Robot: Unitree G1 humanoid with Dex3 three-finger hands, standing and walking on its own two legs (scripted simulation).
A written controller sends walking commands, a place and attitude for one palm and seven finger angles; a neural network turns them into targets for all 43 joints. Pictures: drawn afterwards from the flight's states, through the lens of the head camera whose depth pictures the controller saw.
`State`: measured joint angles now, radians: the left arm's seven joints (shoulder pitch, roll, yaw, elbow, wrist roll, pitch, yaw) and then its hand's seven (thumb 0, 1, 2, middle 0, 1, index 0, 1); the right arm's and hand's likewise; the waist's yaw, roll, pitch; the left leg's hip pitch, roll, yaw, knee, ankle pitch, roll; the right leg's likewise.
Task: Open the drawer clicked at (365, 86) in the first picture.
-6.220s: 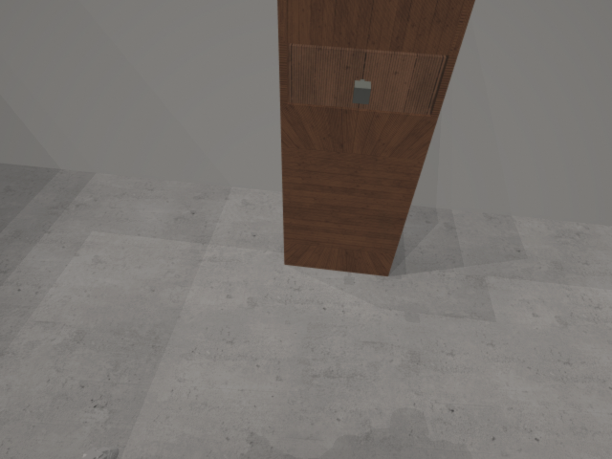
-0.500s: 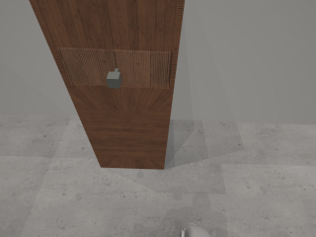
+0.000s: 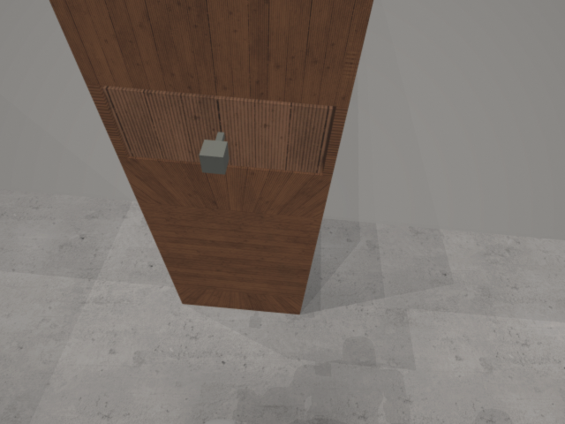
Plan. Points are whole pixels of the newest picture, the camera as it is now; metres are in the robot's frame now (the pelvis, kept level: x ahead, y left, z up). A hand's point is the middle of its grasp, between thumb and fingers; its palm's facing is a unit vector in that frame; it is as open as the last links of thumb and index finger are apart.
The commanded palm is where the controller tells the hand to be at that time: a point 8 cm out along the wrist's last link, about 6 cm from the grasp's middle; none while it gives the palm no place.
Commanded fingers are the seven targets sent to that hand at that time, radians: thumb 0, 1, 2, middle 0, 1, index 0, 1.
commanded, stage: come to a stop and stand still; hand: left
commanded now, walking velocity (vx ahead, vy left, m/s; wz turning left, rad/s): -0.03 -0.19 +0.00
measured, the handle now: (217, 149) +0.53 +0.16 +0.06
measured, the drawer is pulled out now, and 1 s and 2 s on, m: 0.00 0.00 0.00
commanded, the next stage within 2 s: look again from close up in 1.42 s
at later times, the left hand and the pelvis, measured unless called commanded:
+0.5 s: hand out of the picture -0.01 +0.16 -0.16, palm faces -0.01 -0.97 -0.23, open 7.4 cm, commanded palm none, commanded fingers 0.00 0.90 0.90 -0.20 -0.30 -0.20 -0.30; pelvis -0.04 -0.03 +0.01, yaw -2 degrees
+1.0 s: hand out of the picture -0.04 +0.08 -0.16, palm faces +0.03 -0.99 -0.12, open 7.4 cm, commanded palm none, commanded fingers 0.00 0.90 0.90 -0.20 -0.30 -0.20 -0.30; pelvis -0.02 -0.06 +0.01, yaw -2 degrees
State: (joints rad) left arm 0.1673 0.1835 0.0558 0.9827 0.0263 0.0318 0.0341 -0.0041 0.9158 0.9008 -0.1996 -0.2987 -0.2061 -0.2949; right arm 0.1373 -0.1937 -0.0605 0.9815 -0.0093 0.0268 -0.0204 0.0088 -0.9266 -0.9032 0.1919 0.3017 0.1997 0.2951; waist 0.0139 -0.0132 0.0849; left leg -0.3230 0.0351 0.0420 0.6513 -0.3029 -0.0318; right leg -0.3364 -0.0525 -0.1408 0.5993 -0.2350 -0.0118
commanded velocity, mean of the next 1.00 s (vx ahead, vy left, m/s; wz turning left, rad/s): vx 0.00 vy -0.04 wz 0.00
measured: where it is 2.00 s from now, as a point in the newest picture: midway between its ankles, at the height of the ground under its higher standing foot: outside the picture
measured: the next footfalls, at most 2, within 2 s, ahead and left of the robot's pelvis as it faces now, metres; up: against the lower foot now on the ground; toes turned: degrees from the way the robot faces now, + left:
right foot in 0.48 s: -0.04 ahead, -0.15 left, +0.00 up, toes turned -4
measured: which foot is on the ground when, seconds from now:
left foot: down 0.00-1.00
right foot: down 0.00-0.00, up 0.02-0.46, down 0.48-1.00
